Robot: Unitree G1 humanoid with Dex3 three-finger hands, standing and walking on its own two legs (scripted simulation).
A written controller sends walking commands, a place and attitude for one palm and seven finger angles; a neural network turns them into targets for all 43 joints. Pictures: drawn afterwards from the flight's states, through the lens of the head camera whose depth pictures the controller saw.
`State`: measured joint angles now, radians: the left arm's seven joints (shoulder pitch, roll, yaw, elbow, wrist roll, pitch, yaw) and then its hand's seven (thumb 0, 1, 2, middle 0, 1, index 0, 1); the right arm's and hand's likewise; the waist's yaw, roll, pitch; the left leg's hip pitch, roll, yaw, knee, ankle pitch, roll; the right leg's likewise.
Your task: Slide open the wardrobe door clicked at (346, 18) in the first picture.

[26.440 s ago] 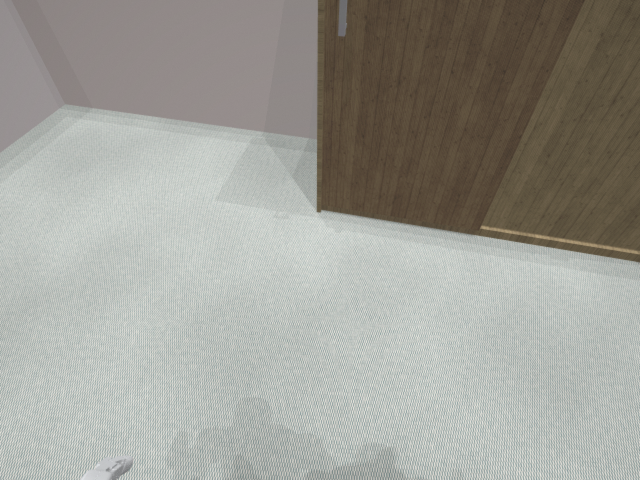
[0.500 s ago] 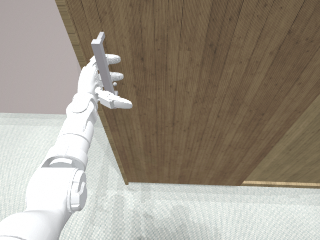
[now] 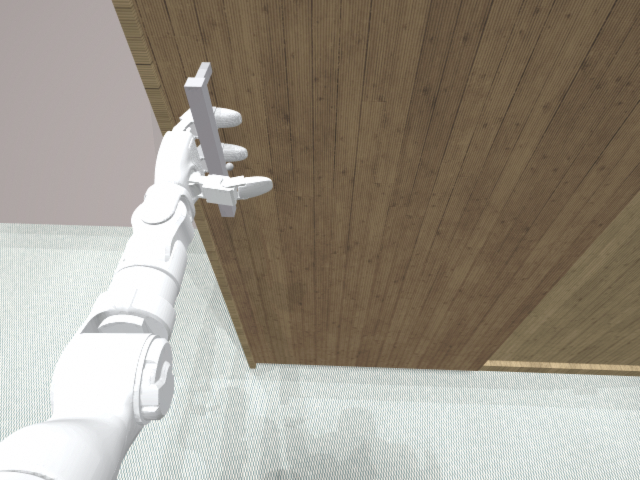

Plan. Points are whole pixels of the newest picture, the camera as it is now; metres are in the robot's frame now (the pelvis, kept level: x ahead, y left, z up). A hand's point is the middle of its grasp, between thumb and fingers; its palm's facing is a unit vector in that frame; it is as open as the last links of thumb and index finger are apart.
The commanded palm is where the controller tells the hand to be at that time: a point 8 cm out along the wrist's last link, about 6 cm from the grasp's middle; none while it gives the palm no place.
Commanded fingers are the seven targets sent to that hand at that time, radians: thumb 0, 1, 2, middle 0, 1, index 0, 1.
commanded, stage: grip the handle and tug to test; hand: left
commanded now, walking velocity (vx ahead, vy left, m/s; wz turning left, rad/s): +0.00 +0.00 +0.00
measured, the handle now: (217, 147) +0.51 +0.13 +0.15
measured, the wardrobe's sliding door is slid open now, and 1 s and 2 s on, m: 0.00 0.00 0.04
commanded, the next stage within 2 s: tug the door sideways, standing still in 1.10 s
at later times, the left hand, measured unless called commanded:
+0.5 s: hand (232, 167) +0.47 +0.11 +0.15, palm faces -0.06 -1.00 -0.01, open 5.1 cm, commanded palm +0.44 +0.16 +0.15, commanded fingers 0.00 0.90 0.90 -0.45 -1.40 -0.45 -1.40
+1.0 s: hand (232, 169) +0.46 +0.11 +0.15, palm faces -0.04 -1.00 -0.01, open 5.2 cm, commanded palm +0.41 +0.16 +0.15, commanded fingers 0.00 0.90 0.90 -0.45 -1.40 -0.45 -1.40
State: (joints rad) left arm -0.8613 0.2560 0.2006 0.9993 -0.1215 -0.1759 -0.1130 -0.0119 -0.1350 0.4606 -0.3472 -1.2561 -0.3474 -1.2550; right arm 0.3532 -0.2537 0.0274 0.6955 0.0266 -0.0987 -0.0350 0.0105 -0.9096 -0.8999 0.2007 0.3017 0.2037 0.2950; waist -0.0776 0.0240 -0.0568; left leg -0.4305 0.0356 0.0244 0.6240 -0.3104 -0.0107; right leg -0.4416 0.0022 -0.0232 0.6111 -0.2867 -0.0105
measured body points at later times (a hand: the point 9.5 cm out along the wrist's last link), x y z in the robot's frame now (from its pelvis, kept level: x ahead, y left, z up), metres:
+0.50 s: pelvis +0.00 +0.00 +0.00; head +0.04 +0.00 +0.45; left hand +0.46 +0.16 +0.15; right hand +0.07 -0.25 -0.12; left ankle +0.00 +0.13 -0.73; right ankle +0.01 -0.11 -0.73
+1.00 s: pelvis +0.02 +0.00 +0.00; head +0.04 -0.01 +0.45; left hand +0.46 +0.16 +0.15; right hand +0.09 -0.25 -0.12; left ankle +0.00 +0.13 -0.73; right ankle +0.01 -0.11 -0.73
